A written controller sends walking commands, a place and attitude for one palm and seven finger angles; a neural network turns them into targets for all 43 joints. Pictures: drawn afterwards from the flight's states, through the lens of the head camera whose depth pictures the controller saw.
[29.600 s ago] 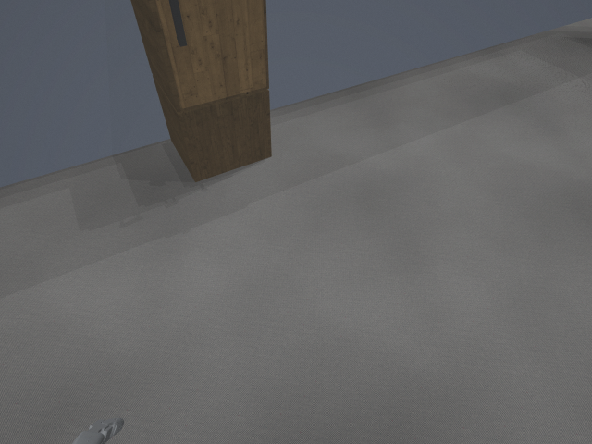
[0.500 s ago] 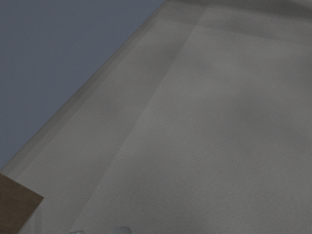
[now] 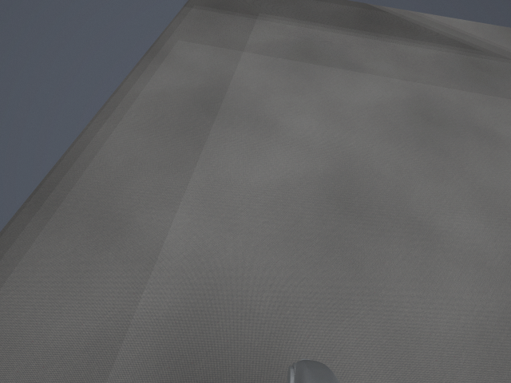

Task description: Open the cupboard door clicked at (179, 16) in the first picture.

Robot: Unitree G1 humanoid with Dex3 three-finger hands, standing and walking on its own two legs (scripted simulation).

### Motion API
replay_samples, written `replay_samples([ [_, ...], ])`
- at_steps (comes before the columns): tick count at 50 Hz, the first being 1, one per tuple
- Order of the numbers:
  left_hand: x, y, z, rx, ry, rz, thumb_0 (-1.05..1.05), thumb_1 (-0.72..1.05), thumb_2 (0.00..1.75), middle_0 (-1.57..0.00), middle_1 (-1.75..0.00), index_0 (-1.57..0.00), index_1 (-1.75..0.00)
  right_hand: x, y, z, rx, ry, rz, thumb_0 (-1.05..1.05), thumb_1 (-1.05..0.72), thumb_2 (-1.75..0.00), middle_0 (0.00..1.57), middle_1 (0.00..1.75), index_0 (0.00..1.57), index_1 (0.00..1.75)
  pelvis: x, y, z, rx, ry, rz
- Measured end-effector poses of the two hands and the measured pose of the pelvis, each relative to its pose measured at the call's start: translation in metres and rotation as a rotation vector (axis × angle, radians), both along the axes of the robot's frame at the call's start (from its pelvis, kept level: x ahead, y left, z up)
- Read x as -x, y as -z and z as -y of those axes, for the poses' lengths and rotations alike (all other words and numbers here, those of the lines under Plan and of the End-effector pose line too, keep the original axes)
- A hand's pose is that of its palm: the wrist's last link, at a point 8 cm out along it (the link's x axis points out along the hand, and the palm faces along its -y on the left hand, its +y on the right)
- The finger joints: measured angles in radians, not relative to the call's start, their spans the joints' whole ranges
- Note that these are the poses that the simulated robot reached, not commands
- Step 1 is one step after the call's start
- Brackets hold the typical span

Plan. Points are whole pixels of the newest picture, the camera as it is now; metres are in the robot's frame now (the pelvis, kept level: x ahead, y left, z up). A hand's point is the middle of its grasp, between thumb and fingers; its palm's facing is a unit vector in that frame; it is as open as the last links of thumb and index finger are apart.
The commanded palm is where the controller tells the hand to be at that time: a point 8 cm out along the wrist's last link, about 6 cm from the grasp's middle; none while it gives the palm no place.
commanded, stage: walk to a spot facing it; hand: left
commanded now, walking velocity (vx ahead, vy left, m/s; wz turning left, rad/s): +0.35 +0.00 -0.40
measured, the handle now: out of the picture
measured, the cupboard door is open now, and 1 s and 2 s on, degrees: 43 43 43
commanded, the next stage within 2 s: turn to face it in 0.64 s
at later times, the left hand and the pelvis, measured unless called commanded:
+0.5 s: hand (221, 285) +0.32 +0.08 -0.16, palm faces -0.13 -0.97 -0.23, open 7.1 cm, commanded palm none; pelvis +0.21 -0.09 +0.00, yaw -9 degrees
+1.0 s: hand (228, 242) +0.43 +0.08 -0.19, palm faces +0.02 -0.99 -0.17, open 7.4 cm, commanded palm none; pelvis +0.41 -0.09 -0.01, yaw -2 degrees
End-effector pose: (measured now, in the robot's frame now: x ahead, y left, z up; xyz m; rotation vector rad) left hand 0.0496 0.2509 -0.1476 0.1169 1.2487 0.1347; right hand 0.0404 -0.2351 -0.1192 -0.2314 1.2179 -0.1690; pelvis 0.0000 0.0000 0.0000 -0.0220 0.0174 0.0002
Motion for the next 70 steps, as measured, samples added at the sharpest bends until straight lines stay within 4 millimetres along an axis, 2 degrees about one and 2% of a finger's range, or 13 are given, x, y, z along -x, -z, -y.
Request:
replay_samples([
  [9,-0.168,-0.017,0.041,-0.015,0.205,0.112,0.00,0.91,0.90,-0.20,-0.30,-0.19,-0.30,0.062,0.011,0.008,-0.059,0.217,-0.275,0.01,-0.92,-0.90,0.20,0.30,0.20,0.30,-0.075,0.002,0.017,-0.031,0.090,-0.006],
  [15,-0.267,-0.009,0.099,-0.026,0.297,0.212,0.00,0.91,0.90,-0.20,-0.30,-0.19,-0.30,0.063,0.032,0.016,-0.145,0.309,-0.425,0.01,-0.91,-0.90,0.20,0.30,0.20,0.30,-0.134,0.024,0.056,-0.051,0.130,0.000],
  [18,-0.277,-0.009,0.117,-0.025,0.273,0.201,0.00,0.91,0.90,-0.20,-0.30,-0.19,-0.30,0.024,0.036,0.032,-0.155,0.324,-0.400,0.01,-0.91,-0.90,0.20,0.30,0.20,0.30,-0.155,0.020,0.070,-0.045,0.142,0.018],
  [21,-0.267,-0.010,0.127,-0.022,0.249,0.121,0.00,0.91,0.90,-0.20,-0.30,-0.19,-0.30,-0.040,0.033,0.053,-0.140,0.311,-0.282,0.01,-0.91,-0.90,0.20,0.30,0.20,0.30,-0.178,0.009,0.082,-0.044,0.155,0.021],
  [30,-0.253,-0.011,0.116,-0.060,0.142,-0.044,-0.02,0.95,0.90,-0.20,-0.30,-0.20,-0.30,-0.232,0.020,0.102,-0.096,0.205,0.019,0.01,-0.92,-0.90,0.20,0.30,0.20,0.30,-0.252,0.000,0.101,-0.025,0.159,0.011],
  [37,-0.236,0.003,0.128,-0.004,0.056,-0.234,-0.01,0.92,0.90,-0.20,-0.30,-0.19,-0.30,-0.362,0.014,0.108,-0.071,0.093,0.108,0.01,-0.91,-0.90,0.20,0.30,0.19,0.30,-0.322,0.008,0.099,-0.023,0.133,0.019],
  [41,-0.243,0.015,0.130,0.027,0.017,-0.333,0.00,0.91,0.90,-0.20,-0.30,-0.20,-0.30,-0.424,0.021,0.099,-0.048,0.040,0.147,0.01,-0.91,-0.90,0.20,0.30,0.19,0.30,-0.368,0.021,0.090,-0.017,0.113,0.031],
  [44,-0.271,0.023,0.125,0.029,0.011,-0.341,0.00,0.91,0.90,-0.20,-0.30,-0.20,-0.30,-0.441,0.026,0.091,-0.040,0.037,0.143,0.01,-0.91,-0.90,0.20,0.30,0.20,0.30,-0.391,0.026,0.086,-0.020,0.098,0.035],
  [48,-0.341,0.020,0.119,0.009,0.001,-0.209,0.00,0.91,0.90,-0.20,-0.30,-0.20,-0.30,-0.432,0.029,0.084,-0.048,0.024,0.030,0.00,-0.91,-0.90,0.20,0.30,0.20,0.30,-0.407,0.018,0.088,-0.017,0.056,0.026],
  [53,-0.427,0.007,0.119,-0.018,-0.008,-0.012,0.00,0.91,0.90,-0.20,-0.30,-0.19,-0.30,-0.422,0.028,0.102,-0.034,0.022,-0.095,0.00,-0.93,-0.90,0.20,0.30,0.20,0.30,-0.423,0.012,0.099,-0.010,0.001,0.003],
  [58,-0.486,-0.007,0.129,-0.063,-0.003,0.107,0.00,0.91,0.90,-0.20,-0.30,-0.19,-0.30,-0.432,0.031,0.130,-0.041,0.026,-0.133,0.01,-0.92,-0.90,0.21,0.30,0.20,0.30,-0.442,0.013,0.123,-0.009,-0.050,-0.015],
  [63,-0.504,-0.014,0.142,-0.109,-0.032,0.163,0.00,0.91,0.90,-0.20,-0.30,-0.19,-0.30,-0.469,0.038,0.160,-0.039,-0.003,-0.121,0.01,-0.91,-0.90,0.20,0.30,0.20,0.30,-0.460,0.018,0.145,-0.031,-0.112,-0.017],
  [70,-0.480,-0.016,0.154,-0.083,-0.142,0.107,0.00,0.91,0.90,-0.20,-0.30,-0.20,-0.30,-0.548,0.017,0.165,-0.022,-0.135,-0.051,0.01,-0.91,-0.90,0.20,0.30,0.20,0.30,-0.482,0.005,0.152,-0.062,-0.221,-0.008],
])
